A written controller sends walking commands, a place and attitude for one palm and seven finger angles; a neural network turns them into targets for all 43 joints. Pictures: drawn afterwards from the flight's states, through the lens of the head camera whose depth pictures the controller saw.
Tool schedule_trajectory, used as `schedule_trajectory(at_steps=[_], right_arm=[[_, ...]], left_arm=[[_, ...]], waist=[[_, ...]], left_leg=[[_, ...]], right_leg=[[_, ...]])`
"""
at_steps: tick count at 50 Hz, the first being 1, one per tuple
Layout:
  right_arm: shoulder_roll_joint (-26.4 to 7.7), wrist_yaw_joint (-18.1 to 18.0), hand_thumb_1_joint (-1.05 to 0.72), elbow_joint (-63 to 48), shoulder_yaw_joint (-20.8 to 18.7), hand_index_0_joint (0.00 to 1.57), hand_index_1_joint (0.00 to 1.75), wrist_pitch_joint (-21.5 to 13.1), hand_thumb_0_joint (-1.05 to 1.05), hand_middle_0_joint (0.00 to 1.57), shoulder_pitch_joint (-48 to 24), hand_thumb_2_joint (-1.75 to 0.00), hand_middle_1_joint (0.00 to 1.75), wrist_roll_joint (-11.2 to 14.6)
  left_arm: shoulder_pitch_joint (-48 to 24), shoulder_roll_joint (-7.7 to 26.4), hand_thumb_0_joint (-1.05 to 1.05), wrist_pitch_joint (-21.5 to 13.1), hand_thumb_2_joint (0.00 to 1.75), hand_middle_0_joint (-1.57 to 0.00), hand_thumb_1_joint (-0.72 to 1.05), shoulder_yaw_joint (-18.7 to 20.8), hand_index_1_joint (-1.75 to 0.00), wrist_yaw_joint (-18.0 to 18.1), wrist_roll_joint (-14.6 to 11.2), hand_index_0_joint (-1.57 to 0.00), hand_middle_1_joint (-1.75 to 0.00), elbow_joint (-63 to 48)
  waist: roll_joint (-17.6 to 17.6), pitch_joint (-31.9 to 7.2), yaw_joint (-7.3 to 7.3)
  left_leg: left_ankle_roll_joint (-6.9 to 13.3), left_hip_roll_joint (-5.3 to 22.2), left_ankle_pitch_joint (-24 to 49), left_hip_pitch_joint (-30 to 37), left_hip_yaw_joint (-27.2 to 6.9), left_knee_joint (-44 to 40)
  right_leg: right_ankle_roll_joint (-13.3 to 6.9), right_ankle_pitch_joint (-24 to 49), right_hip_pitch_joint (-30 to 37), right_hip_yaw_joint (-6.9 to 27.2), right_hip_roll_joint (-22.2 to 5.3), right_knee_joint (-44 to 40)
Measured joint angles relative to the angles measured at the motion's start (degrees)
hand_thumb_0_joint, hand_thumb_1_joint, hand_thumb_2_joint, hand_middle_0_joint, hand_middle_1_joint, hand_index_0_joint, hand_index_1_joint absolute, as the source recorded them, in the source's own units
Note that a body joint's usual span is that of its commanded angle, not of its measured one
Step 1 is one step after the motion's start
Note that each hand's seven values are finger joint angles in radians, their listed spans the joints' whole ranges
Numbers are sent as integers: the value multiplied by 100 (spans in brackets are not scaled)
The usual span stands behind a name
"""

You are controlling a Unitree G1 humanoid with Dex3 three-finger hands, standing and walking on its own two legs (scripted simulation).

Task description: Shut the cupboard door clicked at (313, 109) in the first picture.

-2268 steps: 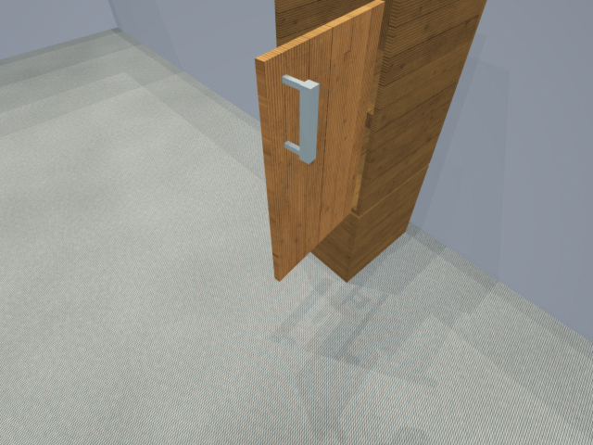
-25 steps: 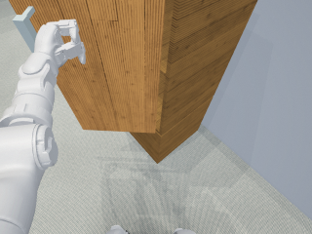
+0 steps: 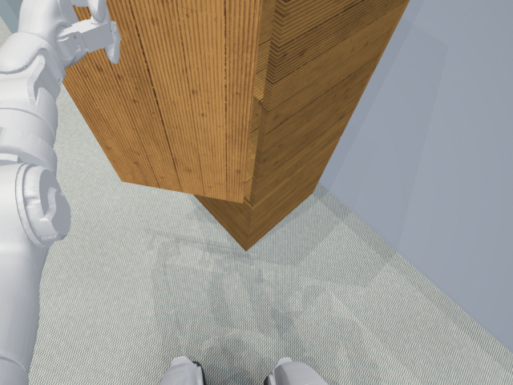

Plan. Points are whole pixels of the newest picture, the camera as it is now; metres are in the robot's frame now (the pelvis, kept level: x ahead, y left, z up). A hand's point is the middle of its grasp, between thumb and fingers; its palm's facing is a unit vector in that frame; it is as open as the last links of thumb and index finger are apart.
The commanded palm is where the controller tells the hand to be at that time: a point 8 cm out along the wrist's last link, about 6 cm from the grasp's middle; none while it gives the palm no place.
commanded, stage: push the door shut along its arc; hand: left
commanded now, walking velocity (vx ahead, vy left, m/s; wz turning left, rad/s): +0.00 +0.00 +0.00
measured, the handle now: (31, 17) +0.61 +0.22 +0.18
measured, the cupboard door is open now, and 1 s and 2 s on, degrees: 38 23 23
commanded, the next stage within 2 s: pull the fist back off the door in 0.18 s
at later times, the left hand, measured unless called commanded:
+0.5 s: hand (134, 7) +0.61 +0.08 +0.19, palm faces +0.17 -0.99 +0.03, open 3.0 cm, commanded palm +0.58 +0.12 +0.18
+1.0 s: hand (132, 50) +0.54 +0.09 +0.17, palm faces +0.12 -0.99 -0.01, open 3.1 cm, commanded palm +0.50 +0.13 +0.18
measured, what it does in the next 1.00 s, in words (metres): stands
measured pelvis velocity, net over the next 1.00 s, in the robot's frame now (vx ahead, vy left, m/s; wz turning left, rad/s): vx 0.03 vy -0.02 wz -0.01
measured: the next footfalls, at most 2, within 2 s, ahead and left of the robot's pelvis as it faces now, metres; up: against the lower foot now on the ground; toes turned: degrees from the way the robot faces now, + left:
none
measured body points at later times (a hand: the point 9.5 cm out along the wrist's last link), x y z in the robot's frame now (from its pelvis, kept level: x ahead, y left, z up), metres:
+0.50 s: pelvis +0.00 +0.00 -0.01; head +0.14 +0.01 +0.42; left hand +0.59 +0.14 +0.19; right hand -0.07 -0.24 -0.11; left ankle +0.05 +0.13 -0.70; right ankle -0.04 -0.12 -0.70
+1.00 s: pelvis +0.03 -0.02 +0.02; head +0.09 -0.03 +0.46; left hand +0.53 +0.14 +0.18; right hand +0.02 -0.28 -0.11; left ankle +0.05 +0.13 -0.70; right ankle -0.04 -0.12 -0.70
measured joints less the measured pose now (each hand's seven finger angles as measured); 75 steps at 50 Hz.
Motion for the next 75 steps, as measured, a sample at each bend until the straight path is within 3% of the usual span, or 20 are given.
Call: schedule_trajectory(at_steps=[15,17,20,24,27,30,35,40,44,51,56,63,68,75], right_arm=[[48,17,-90,181,44,20,30,-113,0,21,-29,-90,30,-68],[52,57,-90,124,34,20,30,-123,0,21,61,-90,30,-89],[98,255,-90,13,30,20,30,-138,0,21,215,-90,30,-221],[179,589,-90,-168,24,20,30,-87,0,21,393,-90,30,-481],[262,753,-90,-252,2,20,30,34,0,21,491,-90,30,-560],[342,779,-90,-271,-7,20,30,207,0,21,588,-90,30,-512],[366,691,-90,-230,-23,20,30,409,0,21,750,-90,30,-353],[286,641,-90,-247,-112,20,30,389,0,21,736,-90,30,-299],[225,647,-90,-300,-214,20,30,389,0,21,588,-90,30,-244],[134,519,-91,-396,-330,20,30,459,0,20,119,-90,30,-34],[125,419,-91,-411,-324,20,30,356,0,20,-337,-90,30,27],[254,336,-91,-382,-176,20,30,309,0,20,-828,-90,30,67],[336,319,-91,-373,-77,20,30,317,0,20,-783,-90,30,38],[307,295,-91,-445,-81,20,30,538,0,21,-171,-90,30,101]], left_arm=[[-676,-24,1,144,101,-130,101,-333,-150,156,81,-130,-150,188],[-765,-211,2,276,100,-130,98,55,-150,648,42,-130,-150,252],[-868,-573,0,412,97,-130,91,449,-150,1929,140,-130,-150,228],[-806,-897,0,345,94,-130,87,702,-150,3440,786,-130,-150,-29],[-576,-919,0,173,93,-130,88,646,-150,3845,1184,-130,-150,-209],[-301,-899,0,116,94,-130,91,628,-150,3694,1186,-130,-150,-314],[225,-1100,0,267,93,-130,92,761,-150,3214,759,-130,-150,-396],[873,-1370,1,0,91,-130,91,915,-150,3208,605,-130,-150,-808],[1387,-1544,1,-178,91,-130,90,705,-150,3196,618,-130,-150,-1250],[2323,-2079,1,184,90,-130,90,228,-150,2956,159,-130,-150,-2182],[2749,-2469,2,153,90,-130,90,-71,-150,3064,26,-130,-150,-2762],[2192,-2486,2,254,90,-130,90,-324,-150,3209,150,-131,-150,-2196],[1819,-2386,2,220,90,-130,90,-65,-150,3175,89,-131,-150,-1792],[3250,-2208,1,80,90,-130,89,444,-150,2839,56,-130,-150,-2787]], waist=[[20,31,-112],[79,-2,-71],[111,-86,-73],[154,-213,-176],[192,-250,-237],[211,-224,-205],[223,-252,-15],[194,-321,124],[145,-343,270],[99,-260,649],[77,-194,832],[19,-109,843],[20,-110,770],[103,-304,817]], left_leg=[[29,-29,-66,-436,-35,263],[25,-7,-73,-512,-65,287],[16,-19,-50,-607,-93,271],[1,-25,-57,-735,-101,304],[-10,-5,-83,-708,-56,297],[-22,22,-78,-494,14,166],[-44,64,-37,73,119,-209],[-71,87,-52,567,186,-451],[-86,76,-81,852,204,-532],[-99,29,-41,1370,165,-739],[-105,-24,1,1609,118,-808],[-115,-92,93,1616,20,-783],[-119,-87,171,1509,65,-812],[-85,-33,166,1934,349,-1073]], right_leg=[[22,-90,-419,-27,-25,272],[29,-72,-462,-50,3,237],[35,-53,-542,-78,-3,215],[19,-85,-682,-85,-9,280],[0,-111,-693,-39,2,308],[-17,-89,-525,31,20,203],[-37,6,-3,130,51,-183],[-64,27,469,191,68,-442],[-85,-14,739,204,57,-499],[-97,10,1283,157,21,-713],[-97,9,1532,101,-22,-745],[-106,-8,1530,-1,-75,-600],[-110,36,1356,46,-78,-534],[-82,88,1620,326,-56,-698]])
